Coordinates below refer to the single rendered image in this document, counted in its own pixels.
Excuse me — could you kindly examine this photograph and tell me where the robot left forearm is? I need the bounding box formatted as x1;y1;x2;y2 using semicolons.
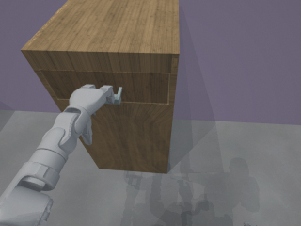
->
0;105;90;209

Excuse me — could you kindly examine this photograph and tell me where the robot left upper arm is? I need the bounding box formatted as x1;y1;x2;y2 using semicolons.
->
0;185;54;226

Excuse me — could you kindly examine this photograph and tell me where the handle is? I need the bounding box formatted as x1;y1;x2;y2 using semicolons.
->
94;87;123;105

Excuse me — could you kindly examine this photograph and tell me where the left robot hand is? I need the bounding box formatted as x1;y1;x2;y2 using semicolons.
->
69;84;115;146

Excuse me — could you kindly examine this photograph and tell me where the cabinet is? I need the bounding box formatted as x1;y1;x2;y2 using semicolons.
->
21;0;180;174

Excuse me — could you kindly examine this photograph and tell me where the drawer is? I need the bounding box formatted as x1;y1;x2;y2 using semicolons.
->
40;69;169;104

